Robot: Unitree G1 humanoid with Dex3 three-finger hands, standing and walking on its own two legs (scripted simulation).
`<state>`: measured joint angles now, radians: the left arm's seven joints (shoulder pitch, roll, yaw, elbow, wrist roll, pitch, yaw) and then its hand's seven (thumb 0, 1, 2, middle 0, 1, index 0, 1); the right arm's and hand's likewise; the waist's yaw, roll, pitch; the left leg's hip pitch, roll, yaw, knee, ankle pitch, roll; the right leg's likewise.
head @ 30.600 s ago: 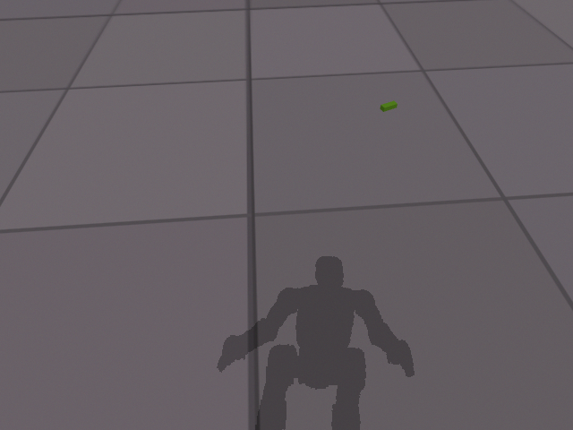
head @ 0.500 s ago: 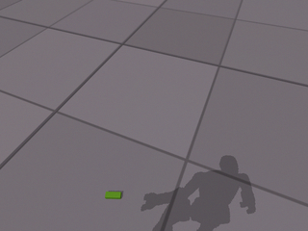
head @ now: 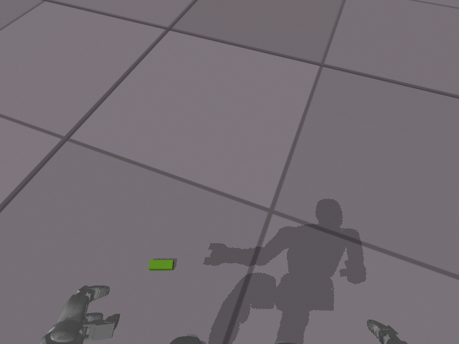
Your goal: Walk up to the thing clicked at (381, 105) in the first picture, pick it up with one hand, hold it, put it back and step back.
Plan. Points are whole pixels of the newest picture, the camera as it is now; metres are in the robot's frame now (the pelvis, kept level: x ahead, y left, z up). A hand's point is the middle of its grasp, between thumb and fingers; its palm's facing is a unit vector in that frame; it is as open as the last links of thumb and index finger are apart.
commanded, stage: rise first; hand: left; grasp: from above
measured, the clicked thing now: (161, 265) +0.43 +0.31 -0.75
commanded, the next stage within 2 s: none
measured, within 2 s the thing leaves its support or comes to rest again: neither
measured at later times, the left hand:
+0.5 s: hand (103, 341) +0.14 +0.27 -0.20, palm faces -0.14 -0.89 -0.44, open 13.7 cm
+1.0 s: hand (111, 319) +0.19 +0.32 -0.34, palm faces -0.39 -0.64 -0.66, open 13.4 cm
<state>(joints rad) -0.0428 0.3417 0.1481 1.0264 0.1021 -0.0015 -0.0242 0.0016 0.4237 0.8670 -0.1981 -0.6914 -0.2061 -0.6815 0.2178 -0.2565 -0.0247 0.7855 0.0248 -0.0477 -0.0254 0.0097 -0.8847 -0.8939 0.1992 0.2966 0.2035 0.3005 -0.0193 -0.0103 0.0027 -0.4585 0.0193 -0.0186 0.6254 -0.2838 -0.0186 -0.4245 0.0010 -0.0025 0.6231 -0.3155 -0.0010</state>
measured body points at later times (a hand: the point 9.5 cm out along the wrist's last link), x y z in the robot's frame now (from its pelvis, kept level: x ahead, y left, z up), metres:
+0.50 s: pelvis +0.00 +0.01 -0.07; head +0.09 +0.03 +0.37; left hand +0.14 +0.32 -0.17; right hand +0.17 -0.24 -0.15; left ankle +0.02 +0.13 -0.73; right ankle +0.00 -0.12 -0.73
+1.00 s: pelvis -0.04 +0.01 -0.20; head +0.13 +0.03 +0.22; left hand +0.21 +0.35 -0.30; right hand +0.16 -0.26 -0.30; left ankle +0.02 +0.13 -0.72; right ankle +0.00 -0.12 -0.72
